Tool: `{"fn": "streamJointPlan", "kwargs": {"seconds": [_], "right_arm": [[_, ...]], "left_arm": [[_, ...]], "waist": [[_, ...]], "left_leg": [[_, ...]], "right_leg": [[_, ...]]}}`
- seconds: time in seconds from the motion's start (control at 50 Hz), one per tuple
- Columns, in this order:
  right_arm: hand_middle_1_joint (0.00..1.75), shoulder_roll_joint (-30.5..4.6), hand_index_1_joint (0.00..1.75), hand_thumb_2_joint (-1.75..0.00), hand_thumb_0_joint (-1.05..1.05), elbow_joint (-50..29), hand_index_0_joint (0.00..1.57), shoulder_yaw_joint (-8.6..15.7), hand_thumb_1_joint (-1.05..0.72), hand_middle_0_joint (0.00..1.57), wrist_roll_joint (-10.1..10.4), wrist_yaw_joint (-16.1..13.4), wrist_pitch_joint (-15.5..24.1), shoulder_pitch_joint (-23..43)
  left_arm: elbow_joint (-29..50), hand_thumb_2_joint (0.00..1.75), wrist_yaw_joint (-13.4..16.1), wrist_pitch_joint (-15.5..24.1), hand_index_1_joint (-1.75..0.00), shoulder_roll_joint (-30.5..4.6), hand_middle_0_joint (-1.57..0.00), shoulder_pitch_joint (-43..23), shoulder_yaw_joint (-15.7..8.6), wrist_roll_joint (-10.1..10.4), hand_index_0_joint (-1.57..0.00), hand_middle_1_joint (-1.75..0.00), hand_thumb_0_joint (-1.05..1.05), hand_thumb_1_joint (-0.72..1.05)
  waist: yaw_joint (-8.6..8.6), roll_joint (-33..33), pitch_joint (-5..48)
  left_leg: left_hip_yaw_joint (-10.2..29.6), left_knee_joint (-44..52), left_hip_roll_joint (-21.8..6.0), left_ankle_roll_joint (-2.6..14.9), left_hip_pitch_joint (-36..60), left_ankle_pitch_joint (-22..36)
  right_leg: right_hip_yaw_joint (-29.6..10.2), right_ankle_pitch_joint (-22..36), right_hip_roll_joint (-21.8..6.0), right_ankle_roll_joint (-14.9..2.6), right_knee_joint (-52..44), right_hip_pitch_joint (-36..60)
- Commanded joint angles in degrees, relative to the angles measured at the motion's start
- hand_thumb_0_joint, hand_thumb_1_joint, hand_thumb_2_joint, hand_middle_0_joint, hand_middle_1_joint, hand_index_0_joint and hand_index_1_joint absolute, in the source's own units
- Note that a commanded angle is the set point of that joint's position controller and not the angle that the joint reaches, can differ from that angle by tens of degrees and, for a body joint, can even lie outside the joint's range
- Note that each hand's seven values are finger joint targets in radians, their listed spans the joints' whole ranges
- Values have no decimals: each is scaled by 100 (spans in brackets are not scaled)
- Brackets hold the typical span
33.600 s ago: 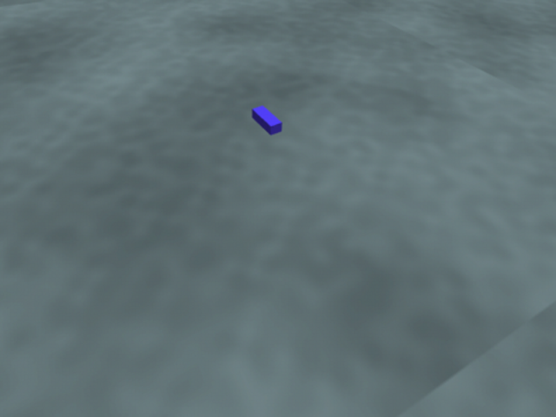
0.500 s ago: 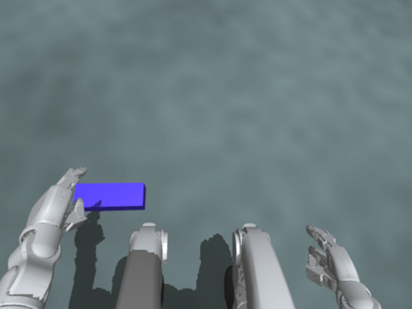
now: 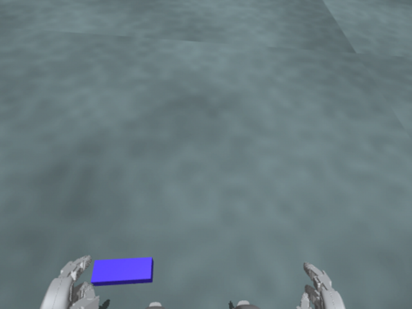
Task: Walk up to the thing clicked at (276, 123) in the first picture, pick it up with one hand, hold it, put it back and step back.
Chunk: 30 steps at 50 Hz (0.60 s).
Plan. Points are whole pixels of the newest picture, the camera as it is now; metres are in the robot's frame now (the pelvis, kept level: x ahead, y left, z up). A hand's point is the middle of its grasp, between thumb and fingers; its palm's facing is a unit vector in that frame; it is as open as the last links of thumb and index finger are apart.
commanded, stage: home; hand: left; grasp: from above
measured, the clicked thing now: (123, 271) +0.39 +0.27 -0.65
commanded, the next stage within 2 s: none
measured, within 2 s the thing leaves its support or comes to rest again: neither
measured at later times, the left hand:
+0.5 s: hand out of the picture +0.17 +0.18 -0.02, palm faces +0.08 -0.98 -0.19, open 7.4 cm
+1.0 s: hand out of the picture +0.17 +0.18 -0.02, palm faces +0.06 -0.98 -0.19, open 7.4 cm
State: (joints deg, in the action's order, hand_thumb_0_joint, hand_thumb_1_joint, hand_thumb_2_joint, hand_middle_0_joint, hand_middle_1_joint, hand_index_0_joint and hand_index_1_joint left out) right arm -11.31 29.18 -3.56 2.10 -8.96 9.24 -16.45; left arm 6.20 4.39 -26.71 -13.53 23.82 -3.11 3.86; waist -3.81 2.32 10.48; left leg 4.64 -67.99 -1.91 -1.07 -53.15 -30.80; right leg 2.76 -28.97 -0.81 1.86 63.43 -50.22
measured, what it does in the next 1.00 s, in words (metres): stands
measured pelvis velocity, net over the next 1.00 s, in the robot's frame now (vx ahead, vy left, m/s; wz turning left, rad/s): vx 0.01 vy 0.00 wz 0.01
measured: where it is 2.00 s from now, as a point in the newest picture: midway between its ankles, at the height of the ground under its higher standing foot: outside the picture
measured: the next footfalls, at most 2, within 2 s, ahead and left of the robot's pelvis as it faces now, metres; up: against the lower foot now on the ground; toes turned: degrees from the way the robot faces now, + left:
none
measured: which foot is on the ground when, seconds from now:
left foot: down 0.00-1.00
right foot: down 0.00-1.00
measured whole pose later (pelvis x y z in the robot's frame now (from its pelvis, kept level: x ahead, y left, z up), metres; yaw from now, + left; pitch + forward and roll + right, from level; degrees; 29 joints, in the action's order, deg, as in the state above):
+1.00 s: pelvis +0.01 +0.00 +0.03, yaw +1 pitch +9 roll -3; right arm -12.3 30.8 -2.4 0.4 -10.0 14.0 -16.7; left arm 7.9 1.4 -26.6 -12.7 28.6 -1.8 3.1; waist -2.3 2.3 8.7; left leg 3.9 -58.8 -1.7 -0.7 -40.1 -28.1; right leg 2.4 -26.2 -1.1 2.1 54.2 -37.2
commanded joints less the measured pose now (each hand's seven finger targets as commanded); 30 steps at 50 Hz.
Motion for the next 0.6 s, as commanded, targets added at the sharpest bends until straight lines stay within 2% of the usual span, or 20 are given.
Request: {"fn": "streamJointPlan", "kwargs": {"seconds": [0.0, 0.04, 0.08, 0.12, 0.2, 0.24, 0.26, 0.34, 0.38, 0.42, 0.5, 0.56, 0.58], "right_arm": [[30, -694, 30, -90, 0, -961, 20, 334, -90, 20, -42, -221, 443, 236], [30, -683, 30, -90, 0, -970, 20, 356, -90, 20, -73, -236, 499, 226], [30, -724, 30, -90, 0, -990, 20, 391, -90, 20, -97, -232, 542, 220], [30, -761, 30, -90, 0, -987, 20, 430, -90, 20, -111, -227, 585, 218], [30, -805, 30, -90, 0, -957, 20, 441, -90, 20, -132, -211, 672, 282], [30, -805, 30, -90, 0, -940, 20, 450, -90, 20, -145, -201, 701, 313], [30, -823, 30, -90, 0, -936, 20, 470, -90, 20, -153, -200, 725, 281], [30, -827, 30, -90, 0, -876, 20, 480, -90, 20, -174, -188, 775, 306], [30, -823, 30, -90, 0, -863, 20, 468, -90, 20, -179, -189, 773, 333], [30, -816, 30, -90, 0, -842, 20, 451, -90, 20, -187, -194, 774, 347], [30, -817, 30, -90, 0, -816, 20, 449, -90, 20, -191, -200, 780, 402], [30, -819, 30, -90, 0, -826, 20, 428, -90, 20, -191, -203, 789, 453], [30, -799, 30, -90, 0, -818, 20, 422, -90, 20, -187, -207, 792, 441]], "left_arm": [[1339, 90, -19, 121, -30, -482, -20, 413, -271, 25, -20, -30, 0, 90], [1322, 90, -68, 104, -30, -433, -20, 522, -246, -4, -20, -30, 0, 90], [1400, 90, -128, 105, -30, -417, -20, 637, -235, -13, -20, -30, 0, 90], [1384, 90, -178, 115, -30, -412, -20, 624, -222, -41, -20, -30, 0, 90], [1288, 90, -270, 168, -30, -435, -20, 414, -207, -60, -20, -30, 0, 90], [1326, 90, -303, 227, -30, -460, -20, 294, -225, -71, -20, -30, 0, 90], [1373, 90, -311, 237, -30, -477, -20, 322, -252, -78, -20, -30, 0, 90], [1355, 90, -324, 280, -30, -502, -20, 347, -240, -110, -20, -30, 0, 90], [1342, 90, -308, 302, -30, -504, -20, 335, -238, -115, -20, -30, 0, 90], [1313, 90, -309, 306, -30, -505, -20, 305, -214, -120, -20, -30, 0, 90], [1296, 90, -279, 302, -30, -518, -20, 352, -250, -147, -20, -30, 0, 90], [1307, 90, -283, 307, -30, -503, -20, 271, -158, -155, -20, -30, 0, 90], [1264, 90, -268, 293, -30, -503, -20, 326, -219, -143, -20, -30, 0, 90]], "waist": [[107, 189, 845], [75, 124, 623], [145, 76, 500], [69, 33, 463], [91, -64, 50], [99, 23, 58], [86, 74, 244], [110, 142, 351], [111, -35, 408], [92, -32, 374], [162, 63, 360], [144, 78, 132], [182, 31, 162]], "left_leg": [[-126, 1482, 152, 127, 1439, 1598], [-125, 1593, 161, 135, 1463, 1598], [-148, 1724, 161, 134, 1548, 1546], [-185, 1792, 162, 138, 1641, 1581], [-179, 1948, 170, 156, 1555, 1162], [-236, 1949, 197, 154, 1567, 1041], [-233, 1955, 194, 149, 1698, 1147], [-236, 1877, 194, 130, 1833, 1557], [-267, 1804, 216, 156, 1818, 1607], [-297, 1805, 237, 171, 1788, 1480], [-264, 1918, 212, 148, 1812, 1352], [-231, 2018, 204, 156, 1693, 1041], [-243, 2001, 211, 150, 1684, 1049]], "right_leg": [[147, 1419, 216, -212, -1317, 1216], [164, 1411, 214, -203, -1474, 1299], [191, 1317, 225, -200, -1559, 1370], [205, 1329, 236, -196, -1625, 1399], [225, 954, 215, -166, -1762, 1328], [194, 850, 193, -164, -1809, 1336], [188, 945, 199, -173, -1770, 1401], [179, 1321, 189, -169, -1702, 1509], [139, 1430, 164, -146, -1751, 1620], [105, 1354, 149, -127, -1821, 1611], [140, 1178, 164, -162, -1802, 1619], [174, 909, 183, -156, -1844, 1505], [170, 883, 176, -161, -1867, 1547]]}}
